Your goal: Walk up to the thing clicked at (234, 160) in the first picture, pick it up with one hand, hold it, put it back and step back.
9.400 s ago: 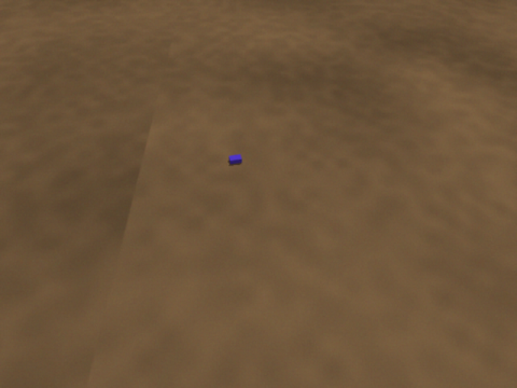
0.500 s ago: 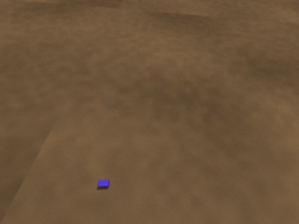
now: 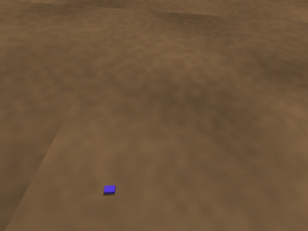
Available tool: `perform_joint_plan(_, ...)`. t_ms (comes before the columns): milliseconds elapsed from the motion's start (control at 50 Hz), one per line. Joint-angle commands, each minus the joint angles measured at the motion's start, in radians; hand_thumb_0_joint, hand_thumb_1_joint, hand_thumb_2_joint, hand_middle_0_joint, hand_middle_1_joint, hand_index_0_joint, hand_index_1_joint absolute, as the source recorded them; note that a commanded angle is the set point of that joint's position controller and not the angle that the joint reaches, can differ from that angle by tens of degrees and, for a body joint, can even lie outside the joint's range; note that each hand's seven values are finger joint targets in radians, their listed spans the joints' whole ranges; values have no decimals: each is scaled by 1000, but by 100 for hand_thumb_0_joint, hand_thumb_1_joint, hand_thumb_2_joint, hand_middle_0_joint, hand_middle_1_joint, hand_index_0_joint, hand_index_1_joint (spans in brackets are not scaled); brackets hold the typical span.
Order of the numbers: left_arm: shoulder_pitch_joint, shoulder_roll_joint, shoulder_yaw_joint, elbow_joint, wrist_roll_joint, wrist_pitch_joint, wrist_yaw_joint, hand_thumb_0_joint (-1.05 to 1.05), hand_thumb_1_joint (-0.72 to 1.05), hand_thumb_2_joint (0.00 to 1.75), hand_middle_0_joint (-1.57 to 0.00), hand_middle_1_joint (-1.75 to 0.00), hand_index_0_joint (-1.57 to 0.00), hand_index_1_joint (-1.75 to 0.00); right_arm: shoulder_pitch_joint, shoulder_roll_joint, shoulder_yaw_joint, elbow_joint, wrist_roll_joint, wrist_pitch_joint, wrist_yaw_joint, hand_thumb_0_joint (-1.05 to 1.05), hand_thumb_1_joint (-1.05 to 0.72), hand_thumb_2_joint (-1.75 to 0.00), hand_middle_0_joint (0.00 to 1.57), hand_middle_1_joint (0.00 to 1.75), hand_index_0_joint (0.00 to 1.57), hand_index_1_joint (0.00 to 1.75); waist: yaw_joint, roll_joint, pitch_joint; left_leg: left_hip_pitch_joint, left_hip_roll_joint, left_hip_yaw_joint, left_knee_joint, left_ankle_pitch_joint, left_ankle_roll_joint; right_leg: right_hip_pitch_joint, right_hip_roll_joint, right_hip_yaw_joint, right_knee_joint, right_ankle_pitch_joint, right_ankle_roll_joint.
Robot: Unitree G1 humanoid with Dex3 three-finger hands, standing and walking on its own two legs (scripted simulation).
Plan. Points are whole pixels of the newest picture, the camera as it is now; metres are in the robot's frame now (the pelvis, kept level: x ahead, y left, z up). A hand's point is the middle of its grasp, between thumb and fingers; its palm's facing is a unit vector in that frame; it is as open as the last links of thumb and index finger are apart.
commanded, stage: stand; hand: left
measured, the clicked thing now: (109, 189) +0.49 +0.26 -0.77
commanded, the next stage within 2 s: none
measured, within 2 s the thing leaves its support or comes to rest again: neither
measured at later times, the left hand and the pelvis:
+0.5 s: hand out of the picture +0.07 +0.25 -0.16, palm faces -0.03 -0.94 -0.33, open 7.4 cm; pelvis +0.00 +0.00 +0.00, yaw +1 degrees
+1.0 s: hand out of the picture +0.06 +0.25 -0.16, palm faces -0.02 -0.94 -0.34, open 7.4 cm; pelvis +0.00 +0.00 +0.00, yaw +2 degrees
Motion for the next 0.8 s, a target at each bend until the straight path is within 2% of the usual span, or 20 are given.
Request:
perform_joint_plan(0,-44,201,34,-58,-2,-22,14,0,90,90,-20,-30,-20,-30,-54,-221,-38,-56,3,-25,-11,0,-90,-90,20,30,20,30,4,7,-96,42,124,-113,-61,73,15,-18,-115,72,-58,109,-30)
perform_joint_plan(20,-42,208,35,-56,-1,-21,15,0,90,90,-20,-30,-20,-30,-57,-214,-37,-56,3,-25,-11,0,-90,-90,20,30,20,30,4,-16,-85,50,124,-113,-63,67,14,-30,-116,73,-59,97,-32)
perform_joint_plan(140,-33,207,35,-59,1,-20,16,0,90,90,-20,-30,-20,-30,-45,-220,-36,-49,3,-27,-11,0,-90,-90,20,30,20,30,3,12,-104,62,128,-117,-60,93,15,-27,-115,65,-53,116,-32)
perform_joint_plan(200,-43,218,37,-58,0,-19,16,0,90,90,-20,-30,-20,-30,-29,-218,-35,-45,1,-23,-11,0,-90,-90,20,30,20,30,-3,-4,-98,34,122,-118,-68,38,16,-18,-120,72,-60,77,-34)
perform_joint_plan(220,-31,210,35,-57,-2,-19,14,0,90,90,-20,-30,-20,-30,-33,-220,-34,-42,1,-23,-11,0,-90,-90,20,30,20,30,4,7,-81,39,122,-120,-72,30,16,-31,-119,72,-61,69,-35)
perform_joint_plan(260,-19,207,33,-56,1,-20,15,0,90,90,-20,-30,-20,-30,-42,-222,-36,-47,2,-24,-11,0,-90,-90,20,30,20,30,9,4,-95,46,124,-123,-65,68,20,-23,-119,65,-56,94,-34)
perform_joint_plan(280,-32,216,35,-56,-1,-20,16,0,90,90,-20,-30,-20,-30,-29,-210,-32,-47,3,-24,-10,0,-90,-90,20,30,20,30,-1,-16,-82,29,122,-123,-67,74,14,-23,-117,63,-53,87,-35)
perform_joint_plan(300,-20,204,32,-55,1,-20,16,0,90,90,-20,-30,-20,-30,-37,-222,-35,-45,3,-24,-11,0,-90,-90,20,30,20,30,7,-6,-85,43,124,-125,-62,74,17,-31,-117,65,-58,90,-34)
perform_joint_plan(420,-18,209,32,-60,0,-21,16,0,90,90,-20,-30,-20,-30,-21,-221,-33,-46,2,-23,-11,0,-90,-90,20,30,20,30,1,7,-83,34,120,-123,-58,74,16,-29,-120,64,-61,89,-34)
perform_joint_plan(480,-11,202,28,-64,1,-24,16,0,90,90,-20,-30,-20,-30,-26,-226,-33,-49,3,-25,-11,0,-90,-90,20,30,20,30,4,10,-104,62,128,-122,-41,145,21,-16,-125,62,-54,157,-33)
perform_joint_plan(500,-11,213,32,-63,1,-22,17,0,90,90,-20,-30,-20,-30,-17,-218,-32,-48,3,-24,-12,0,-90,-90,20,30,20,30,0,4,-102,56,124,-121,-48,118,19,-24,-123,61,-56,135,-31)
perform_joint_plan(520,-19,215,32,-65,1,-23,18,0,90,90,-20,-30,-20,-30,-16,-219,-32,-50,2,-24,-12,0,-90,-90,20,30,20,30,-3,0,-103,52,126,-123,-46,136,19,-8,-125,60,-51,149,-32)
perform_joint_plan(560,-17,209,31,-62,2,-19,18,0,90,90,-20,-30,-20,-30,-19,-218,-30,-50,1,-22,-13,0,-90,-90,20,30,20,30,1,5,-77,25,123,-125,-59,71,19,-22,-121,59,-61,93,-31)
perform_joint_plan(640,-12,212,34,-64,1,-18,14,0,90,90,-20,-30,-20,-30,-8,-224,-32,-48,1,-23,-12,0,-90,-90,20,30,20,30,2,12,-78,26,122,-128,-70,44,20,-20,-123,62,-63,69,-35)
perform_joint_plan(680,-8,206,31,-60,3,-18,15,0,90,90,-20,-30,-20,-30,-25,-223,-32,-52,2,-22,-12,0,-90,-90,20,30,20,30,7,-13,-59,18,119,-132,-68,51,17,-31,-119,57,-62,60,-34)
perform_joint_plan(780,-7,211,32,-66,2,-21,15,0,90,90,-20,-30,-20,-30,-13,-223,-32,-53,4,-25,-11,0,-90,-90,20,30,20,30,4,-5,-94,41,122,-129,-50,118,20,-4,-126,58,-60,119,-34)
